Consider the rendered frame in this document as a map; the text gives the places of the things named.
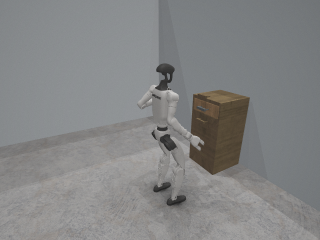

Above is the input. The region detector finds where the handle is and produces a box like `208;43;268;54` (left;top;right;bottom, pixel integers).
197;93;208;99
196;118;205;124
196;106;209;112

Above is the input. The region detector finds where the robot left upper arm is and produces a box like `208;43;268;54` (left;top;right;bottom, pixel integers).
137;85;158;109

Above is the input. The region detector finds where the robot left forearm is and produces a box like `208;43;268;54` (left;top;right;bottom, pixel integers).
146;98;152;107

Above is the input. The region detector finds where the robot right upper arm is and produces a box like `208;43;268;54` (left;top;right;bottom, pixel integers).
166;91;179;126

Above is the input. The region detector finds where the robot left thigh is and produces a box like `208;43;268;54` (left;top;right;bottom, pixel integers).
151;130;171;165

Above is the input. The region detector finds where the drawer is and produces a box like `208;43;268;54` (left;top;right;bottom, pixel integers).
193;98;219;119

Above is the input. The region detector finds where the robot right forearm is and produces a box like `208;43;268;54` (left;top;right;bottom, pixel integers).
170;118;193;141

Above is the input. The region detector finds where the robot right shin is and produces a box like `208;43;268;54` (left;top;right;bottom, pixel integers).
171;168;185;200

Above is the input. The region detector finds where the cabinet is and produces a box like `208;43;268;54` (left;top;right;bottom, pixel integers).
189;90;250;175

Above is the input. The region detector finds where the robot right hand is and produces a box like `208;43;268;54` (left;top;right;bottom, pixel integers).
189;135;205;151

